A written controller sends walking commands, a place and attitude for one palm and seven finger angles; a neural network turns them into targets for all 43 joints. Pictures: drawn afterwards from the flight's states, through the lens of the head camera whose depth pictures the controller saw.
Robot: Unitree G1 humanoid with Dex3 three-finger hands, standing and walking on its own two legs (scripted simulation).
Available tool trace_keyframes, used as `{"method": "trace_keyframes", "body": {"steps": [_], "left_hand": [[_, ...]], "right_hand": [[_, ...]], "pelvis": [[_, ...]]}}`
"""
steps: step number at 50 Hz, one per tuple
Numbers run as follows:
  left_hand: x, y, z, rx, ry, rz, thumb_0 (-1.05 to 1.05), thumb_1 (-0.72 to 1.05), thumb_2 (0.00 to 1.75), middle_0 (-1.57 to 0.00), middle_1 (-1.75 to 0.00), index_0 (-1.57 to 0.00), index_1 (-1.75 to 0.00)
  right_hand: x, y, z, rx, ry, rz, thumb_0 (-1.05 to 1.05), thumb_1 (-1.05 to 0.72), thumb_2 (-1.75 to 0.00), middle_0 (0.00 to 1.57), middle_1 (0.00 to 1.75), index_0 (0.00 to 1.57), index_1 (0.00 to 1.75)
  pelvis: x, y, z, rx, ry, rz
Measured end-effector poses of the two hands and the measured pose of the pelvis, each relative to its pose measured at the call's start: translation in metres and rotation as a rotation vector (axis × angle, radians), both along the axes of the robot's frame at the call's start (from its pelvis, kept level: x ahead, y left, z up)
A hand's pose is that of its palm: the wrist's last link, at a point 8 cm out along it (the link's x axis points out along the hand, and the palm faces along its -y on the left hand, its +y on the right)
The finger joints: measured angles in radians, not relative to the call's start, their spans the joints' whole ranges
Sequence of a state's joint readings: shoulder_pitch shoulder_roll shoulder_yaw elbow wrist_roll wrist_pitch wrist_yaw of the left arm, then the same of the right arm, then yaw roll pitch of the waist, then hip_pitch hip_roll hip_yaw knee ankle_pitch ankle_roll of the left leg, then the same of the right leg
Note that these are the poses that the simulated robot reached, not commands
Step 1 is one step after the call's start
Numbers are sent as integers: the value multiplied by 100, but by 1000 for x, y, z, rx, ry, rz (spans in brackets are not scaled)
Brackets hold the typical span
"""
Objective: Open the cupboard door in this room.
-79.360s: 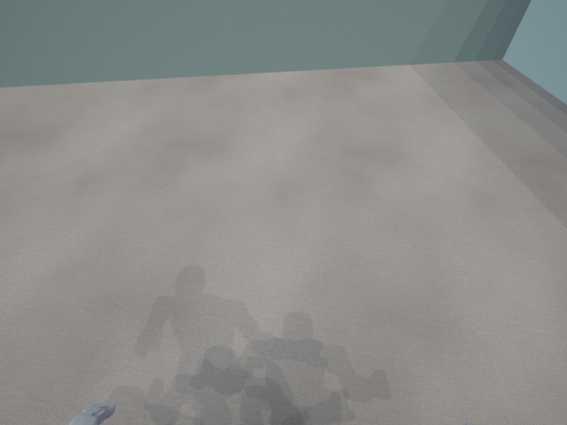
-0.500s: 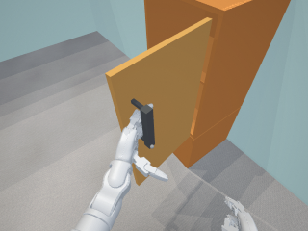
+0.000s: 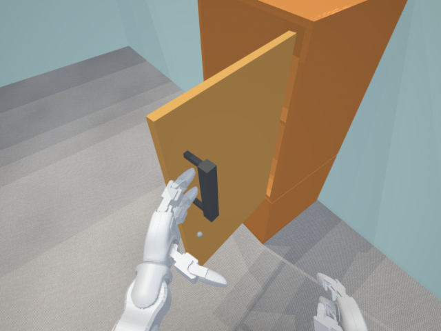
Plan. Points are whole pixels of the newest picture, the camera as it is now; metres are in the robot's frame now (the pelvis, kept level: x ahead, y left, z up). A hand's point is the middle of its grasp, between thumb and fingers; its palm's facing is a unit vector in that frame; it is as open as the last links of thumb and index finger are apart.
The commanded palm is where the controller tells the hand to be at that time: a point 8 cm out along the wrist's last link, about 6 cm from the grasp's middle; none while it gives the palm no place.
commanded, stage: slide the hand sideways off the handle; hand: left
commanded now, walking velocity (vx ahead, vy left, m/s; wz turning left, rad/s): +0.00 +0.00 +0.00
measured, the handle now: (201, 187) +0.35 +0.06 +0.08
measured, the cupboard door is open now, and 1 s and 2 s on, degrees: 100 99 99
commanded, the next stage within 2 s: draw the hand back to the body in 0.50 s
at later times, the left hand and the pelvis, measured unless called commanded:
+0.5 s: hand (165, 262) +0.21 +0.10 +0.07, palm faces +0.01 -1.00 -0.03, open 16.3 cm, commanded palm +0.19 +0.15 +0.07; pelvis +0.01 -0.01 -0.01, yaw +1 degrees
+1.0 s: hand (123, 263) +0.20 +0.15 +0.10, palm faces +0.02 -1.00 -0.06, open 16.3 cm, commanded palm +0.17 +0.21 +0.11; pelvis +0.01 +0.01 -0.01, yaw +1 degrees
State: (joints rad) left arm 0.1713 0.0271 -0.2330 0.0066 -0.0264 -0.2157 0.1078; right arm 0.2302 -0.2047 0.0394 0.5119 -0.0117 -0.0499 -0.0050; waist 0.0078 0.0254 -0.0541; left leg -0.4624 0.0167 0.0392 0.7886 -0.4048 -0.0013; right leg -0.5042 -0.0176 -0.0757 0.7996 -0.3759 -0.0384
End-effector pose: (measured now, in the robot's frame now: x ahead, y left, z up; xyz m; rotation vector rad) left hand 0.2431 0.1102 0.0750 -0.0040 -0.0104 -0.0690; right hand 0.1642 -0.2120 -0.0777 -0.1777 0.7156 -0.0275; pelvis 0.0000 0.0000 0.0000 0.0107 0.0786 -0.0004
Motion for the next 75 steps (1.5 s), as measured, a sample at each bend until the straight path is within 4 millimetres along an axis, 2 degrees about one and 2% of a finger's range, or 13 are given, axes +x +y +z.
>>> {"method": "trace_keyframes", "body": {"steps": [8,16,23,33,37,43,54,56,62,70,75], "left_hand": [[-14,12,-1,7,11,26,-2,-50,30,-20,-32,-19,-33],[-34,28,-2,25,23,58,-2,-50,30,-19,-32,-19,-32],[-47,45,-3,37,25,91,-2,-50,30,-16,-31,-16,-31],[-54,47,-3,22,6,43,-2,-50,30,-15,-30,-15,-30],[-53,57,3,53,-8,53,-2,-50,30,-15,-30,-15,-30],[-58,79,24,71,-42,94,-2,-50,30,-15,-30,-15,-30],[-71,112,36,72,-11,101,-2,-49,30,-15,-30,-15,-30],[-74,120,42,78,-26,112,-2,-47,31,-15,-30,-15,-30],[-80,139,66,267,-38,258,-2,-34,37,-16,-30,-16,-30],[-81,163,73,338,-2,362,-1,-10,47,-17,-30,-17,-30],[-78,179,90,383,-41,410,-1,7,55,-18,-30,-17,-30]], "right_hand": [[18,0,5,1,-39,18,1,-90,-90,20,30,20,29],[28,-3,2,-1,-62,30,1,-90,-90,20,30,20,29],[27,-7,-4,-9,-71,37,1,-90,-90,20,30,20,30],[17,-11,-7,-25,-93,17,1,-90,-90,20,30,20,30],[13,-9,-6,-21,-98,0,1,-90,-90,20,30,20,30],[12,-3,1,-7,-122,-12,1,-90,-90,20,30,20,30],[25,9,21,-28,-191,12,1,-90,-90,20,30,20,30],[28,12,25,-28,-205,19,1,-90,-90,20,30,20,30],[31,24,34,-44,-198,27,1,-90,-90,20,30,20,30],[26,36,35,-51,-130,33,1,-90,-90,20,30,20,30],[26,39,35,-55,-105,37,1,-90,-90,20,30,20,30]], "pelvis": [[10,-4,-2,2,14,3],[15,-7,-6,-1,26,13],[14,-9,-11,-4,42,24],[9,-6,-18,-10,54,27],[8,-5,-17,-11,46,21],[10,-1,-12,-16,23,19],[11,9,-3,-29,-19,26],[11,11,-2,-32,-27,28],[13,18,9,-33,-70,23],[14,26,23,-30,-117,14],[18,29,29,-26,-136,9]]}}
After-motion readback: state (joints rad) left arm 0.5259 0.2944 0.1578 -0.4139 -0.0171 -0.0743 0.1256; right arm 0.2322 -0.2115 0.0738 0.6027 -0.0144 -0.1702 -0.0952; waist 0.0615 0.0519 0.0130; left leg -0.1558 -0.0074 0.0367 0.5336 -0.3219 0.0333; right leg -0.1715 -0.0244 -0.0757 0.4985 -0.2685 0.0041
